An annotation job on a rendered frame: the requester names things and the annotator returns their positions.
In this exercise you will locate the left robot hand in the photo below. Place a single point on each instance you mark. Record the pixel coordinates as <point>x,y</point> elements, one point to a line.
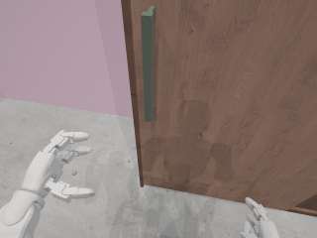
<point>38,177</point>

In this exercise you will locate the left robot forearm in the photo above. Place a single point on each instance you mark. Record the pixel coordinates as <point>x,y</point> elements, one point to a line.
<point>21,215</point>

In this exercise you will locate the right robot hand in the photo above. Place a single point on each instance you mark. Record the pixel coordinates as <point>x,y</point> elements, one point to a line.
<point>263,227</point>

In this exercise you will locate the wardrobe door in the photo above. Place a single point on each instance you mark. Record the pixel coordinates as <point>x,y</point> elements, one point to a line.
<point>235,99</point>
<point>310,203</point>

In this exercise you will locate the handle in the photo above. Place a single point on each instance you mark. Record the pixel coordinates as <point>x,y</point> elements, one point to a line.
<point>147,29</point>

